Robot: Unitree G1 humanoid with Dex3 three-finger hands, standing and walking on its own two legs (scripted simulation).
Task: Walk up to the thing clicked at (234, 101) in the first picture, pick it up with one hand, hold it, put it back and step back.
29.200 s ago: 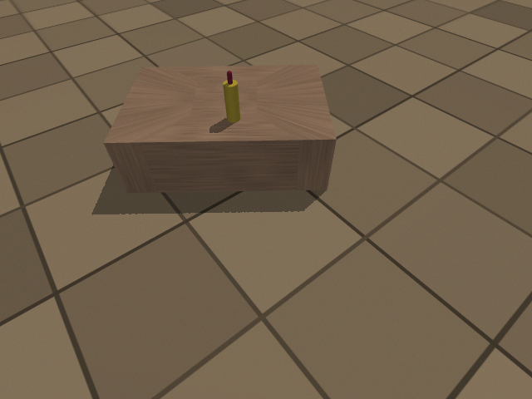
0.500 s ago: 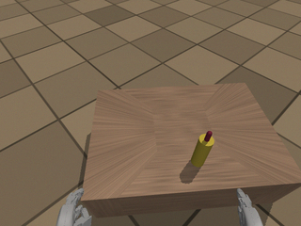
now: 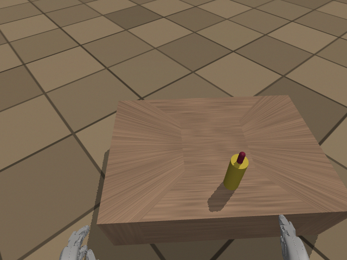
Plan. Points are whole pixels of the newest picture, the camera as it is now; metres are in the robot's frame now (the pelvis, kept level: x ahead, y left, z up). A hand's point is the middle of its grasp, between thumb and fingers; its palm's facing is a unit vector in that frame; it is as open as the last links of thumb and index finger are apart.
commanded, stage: home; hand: right
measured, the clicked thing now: (236, 169) +0.51 -0.23 -0.27
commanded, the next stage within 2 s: stand in 1.34 s
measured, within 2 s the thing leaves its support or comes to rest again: neither
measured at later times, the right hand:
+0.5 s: hand (271, 253) +0.17 -0.20 -0.06, palm faces +0.13 +0.95 -0.27, open 17.6 cm
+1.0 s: hand (267, 248) +0.18 -0.19 -0.06, palm faces +0.13 +0.95 -0.28, open 17.7 cm
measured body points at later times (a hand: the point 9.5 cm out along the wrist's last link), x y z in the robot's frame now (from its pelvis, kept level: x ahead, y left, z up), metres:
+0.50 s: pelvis +0.00 -0.01 +0.00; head +0.03 -0.02 +0.45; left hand +0.17 +0.22 -0.07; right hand +0.16 -0.25 -0.04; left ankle +0.00 +0.13 -0.69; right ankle +0.01 -0.14 -0.69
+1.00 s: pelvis +0.01 -0.01 +0.00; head +0.03 -0.01 +0.45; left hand +0.18 +0.23 -0.07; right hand +0.17 -0.24 -0.04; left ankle +0.00 +0.13 -0.69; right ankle +0.01 -0.14 -0.69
